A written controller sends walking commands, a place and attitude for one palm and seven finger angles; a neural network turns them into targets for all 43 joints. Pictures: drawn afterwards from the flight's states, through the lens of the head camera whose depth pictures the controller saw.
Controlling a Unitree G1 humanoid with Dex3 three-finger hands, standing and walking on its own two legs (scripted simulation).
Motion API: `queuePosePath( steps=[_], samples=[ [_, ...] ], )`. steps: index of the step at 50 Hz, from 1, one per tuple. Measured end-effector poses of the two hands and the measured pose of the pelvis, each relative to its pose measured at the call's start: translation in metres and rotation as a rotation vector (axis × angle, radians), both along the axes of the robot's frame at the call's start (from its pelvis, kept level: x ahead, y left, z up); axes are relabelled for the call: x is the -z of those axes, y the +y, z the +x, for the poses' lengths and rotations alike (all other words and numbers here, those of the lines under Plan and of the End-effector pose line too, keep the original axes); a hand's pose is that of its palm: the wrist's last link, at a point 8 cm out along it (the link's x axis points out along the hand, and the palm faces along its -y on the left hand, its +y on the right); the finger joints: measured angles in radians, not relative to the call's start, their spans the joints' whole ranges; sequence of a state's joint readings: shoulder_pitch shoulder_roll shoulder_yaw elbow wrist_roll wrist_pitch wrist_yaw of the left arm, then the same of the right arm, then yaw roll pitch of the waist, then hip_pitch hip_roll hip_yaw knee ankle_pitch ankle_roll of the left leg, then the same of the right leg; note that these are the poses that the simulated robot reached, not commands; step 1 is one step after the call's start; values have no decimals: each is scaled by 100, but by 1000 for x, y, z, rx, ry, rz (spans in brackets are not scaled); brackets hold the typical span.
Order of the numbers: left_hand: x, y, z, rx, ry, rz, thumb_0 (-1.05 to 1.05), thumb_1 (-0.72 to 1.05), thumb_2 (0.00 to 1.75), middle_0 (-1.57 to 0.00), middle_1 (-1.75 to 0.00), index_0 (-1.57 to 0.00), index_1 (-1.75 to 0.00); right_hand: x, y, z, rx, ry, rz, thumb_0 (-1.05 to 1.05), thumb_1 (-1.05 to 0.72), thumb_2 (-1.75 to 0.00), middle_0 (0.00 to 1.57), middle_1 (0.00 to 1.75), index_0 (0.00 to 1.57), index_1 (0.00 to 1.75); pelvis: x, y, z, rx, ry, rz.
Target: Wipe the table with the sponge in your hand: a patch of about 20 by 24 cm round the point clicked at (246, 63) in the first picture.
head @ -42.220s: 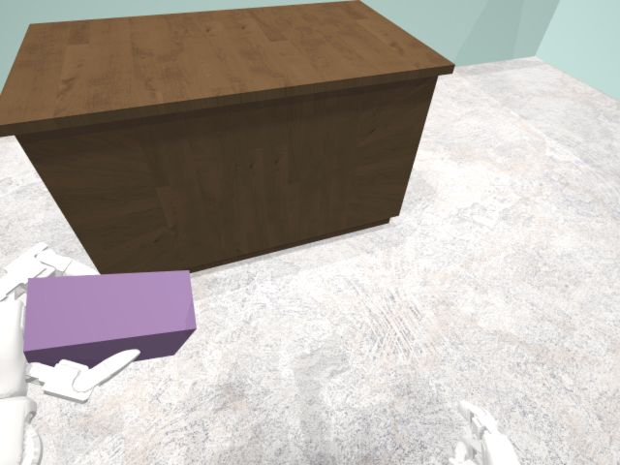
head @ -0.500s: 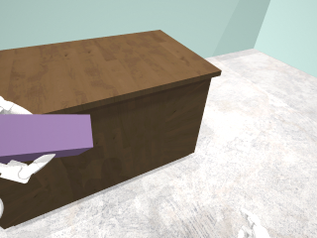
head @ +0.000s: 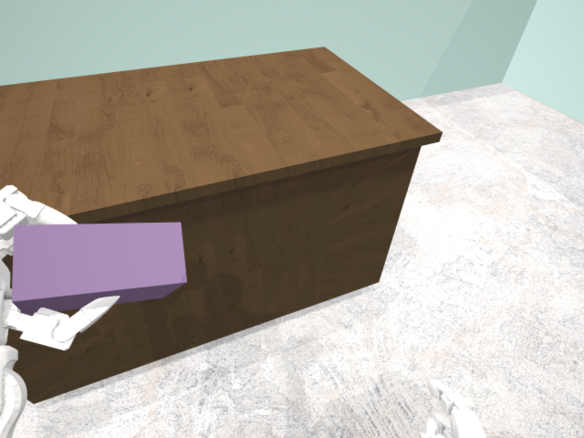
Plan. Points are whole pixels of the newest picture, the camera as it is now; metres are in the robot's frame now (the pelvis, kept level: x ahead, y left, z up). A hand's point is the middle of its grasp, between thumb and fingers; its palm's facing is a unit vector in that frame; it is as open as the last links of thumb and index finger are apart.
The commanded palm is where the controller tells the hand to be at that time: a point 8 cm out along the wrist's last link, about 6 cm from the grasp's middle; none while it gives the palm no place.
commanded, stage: stop stepping back and stand still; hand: left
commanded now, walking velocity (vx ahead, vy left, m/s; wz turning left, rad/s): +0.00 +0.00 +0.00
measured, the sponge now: (128, 266) +0.24 +0.18 +0.19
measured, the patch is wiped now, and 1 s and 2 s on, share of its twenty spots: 0.95 0.95 0.95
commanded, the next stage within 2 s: stand and wait in 0.28 s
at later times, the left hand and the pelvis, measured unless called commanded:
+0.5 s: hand (50, 262) +0.22 +0.24 +0.22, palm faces +0.42 -0.84 -0.34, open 9.9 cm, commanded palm +0.17 +0.29 +0.24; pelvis +0.00 +0.01 +0.01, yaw -1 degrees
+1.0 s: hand (49, 269) +0.22 +0.24 +0.22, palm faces +0.42 -0.84 -0.35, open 9.9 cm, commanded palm +0.16 +0.29 +0.24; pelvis +0.00 +0.01 +0.01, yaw -1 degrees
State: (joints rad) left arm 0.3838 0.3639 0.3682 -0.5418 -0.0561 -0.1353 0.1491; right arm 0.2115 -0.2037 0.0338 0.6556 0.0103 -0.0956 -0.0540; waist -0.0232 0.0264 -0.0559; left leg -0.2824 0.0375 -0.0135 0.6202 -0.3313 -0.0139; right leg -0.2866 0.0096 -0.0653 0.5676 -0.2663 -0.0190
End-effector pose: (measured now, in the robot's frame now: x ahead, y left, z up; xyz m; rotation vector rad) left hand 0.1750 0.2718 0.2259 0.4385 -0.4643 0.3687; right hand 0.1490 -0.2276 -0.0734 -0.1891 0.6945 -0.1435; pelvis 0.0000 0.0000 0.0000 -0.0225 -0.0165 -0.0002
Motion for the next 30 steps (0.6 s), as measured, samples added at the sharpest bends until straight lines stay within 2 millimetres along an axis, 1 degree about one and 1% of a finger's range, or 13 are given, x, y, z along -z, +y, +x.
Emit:
queuePosePath(
  steps=[3, 9, 15, 21, 30],
  samples=[
    [2, 4, 3, 3, 27, 8, 0, -50, 107, -75, -136, -77, -136, -7, 1, 7, 7, -6, -17, 2, -90, -90, 20, 30, 20, 30, -3, 5, 4, 12, 2, 9],
    [-1, 13, 9, -10, 28, 19, 0, -50, 107, -75, -136, -77, -136, -17, 7, 23, -3, -32, -27, 2, -90, -90, 20, 30, 20, 30, -7, 9, 7, 19, 3, 9],
    [-2, 13, 12, -1, 22, -1, 0, -50, 107, -75, -136, -77, -136, -24, 12, 33, -15, -59, -21, 1, -90, -90, 20, 30, 20, 30, -9, 11, 7, 21, 4, 7],
    [-1, 10, 9, 8, 34, -2, 0, -50, 107, -75, -136, -77, -136, -24, 14, 31, -18, -56, -15, 1, -90, -90, 20, 30, 20, 30, -10, 11, 5, 22, 7, 6],
    [-2, 11, 5, -10, 44, 0, 0, -50, 107, -75, -136, -77, -136, -15, 9, 15, -4, -6, -15, 1, -90, -90, 20, 30, 20, 30, -11, 10, 2, 20, 9, 5]
  ],
)
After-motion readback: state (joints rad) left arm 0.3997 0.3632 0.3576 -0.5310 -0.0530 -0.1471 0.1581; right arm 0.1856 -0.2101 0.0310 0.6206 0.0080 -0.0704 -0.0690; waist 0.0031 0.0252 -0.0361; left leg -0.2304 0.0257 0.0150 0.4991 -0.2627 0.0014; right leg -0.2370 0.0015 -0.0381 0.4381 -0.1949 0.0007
